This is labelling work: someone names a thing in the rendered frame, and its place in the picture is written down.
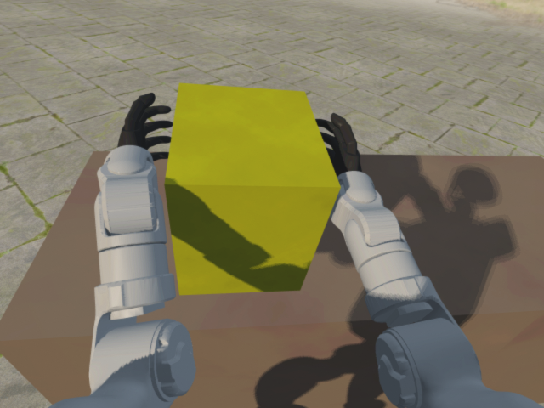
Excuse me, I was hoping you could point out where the robot left forearm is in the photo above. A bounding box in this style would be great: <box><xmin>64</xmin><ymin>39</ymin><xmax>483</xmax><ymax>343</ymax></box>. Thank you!
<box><xmin>89</xmin><ymin>145</ymin><xmax>176</xmax><ymax>388</ymax></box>

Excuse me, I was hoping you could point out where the right robot upper arm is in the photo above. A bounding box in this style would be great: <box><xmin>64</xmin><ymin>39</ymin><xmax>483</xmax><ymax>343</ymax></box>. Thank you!
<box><xmin>376</xmin><ymin>318</ymin><xmax>544</xmax><ymax>408</ymax></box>

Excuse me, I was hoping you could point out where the robot right hand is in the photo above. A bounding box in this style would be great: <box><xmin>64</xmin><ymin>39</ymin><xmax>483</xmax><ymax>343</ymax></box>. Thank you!
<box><xmin>315</xmin><ymin>113</ymin><xmax>362</xmax><ymax>177</ymax></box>

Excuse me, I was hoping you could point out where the carton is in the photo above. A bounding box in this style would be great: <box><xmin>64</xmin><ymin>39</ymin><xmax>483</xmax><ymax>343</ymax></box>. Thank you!
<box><xmin>164</xmin><ymin>83</ymin><xmax>341</xmax><ymax>295</ymax></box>

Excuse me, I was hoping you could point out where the robot left hand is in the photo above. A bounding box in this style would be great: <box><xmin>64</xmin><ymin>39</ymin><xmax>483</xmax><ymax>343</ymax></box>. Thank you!
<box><xmin>117</xmin><ymin>93</ymin><xmax>173</xmax><ymax>162</ymax></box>

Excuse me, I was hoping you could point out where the pedestal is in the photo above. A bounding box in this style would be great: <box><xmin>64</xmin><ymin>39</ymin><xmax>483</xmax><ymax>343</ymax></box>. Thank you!
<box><xmin>0</xmin><ymin>151</ymin><xmax>544</xmax><ymax>408</ymax></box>

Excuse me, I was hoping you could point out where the left robot upper arm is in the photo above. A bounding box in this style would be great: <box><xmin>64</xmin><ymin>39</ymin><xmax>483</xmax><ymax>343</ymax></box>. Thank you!
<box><xmin>48</xmin><ymin>319</ymin><xmax>196</xmax><ymax>408</ymax></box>

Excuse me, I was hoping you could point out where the robot right forearm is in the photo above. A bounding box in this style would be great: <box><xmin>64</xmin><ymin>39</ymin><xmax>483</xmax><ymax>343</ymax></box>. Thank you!
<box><xmin>330</xmin><ymin>171</ymin><xmax>482</xmax><ymax>380</ymax></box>

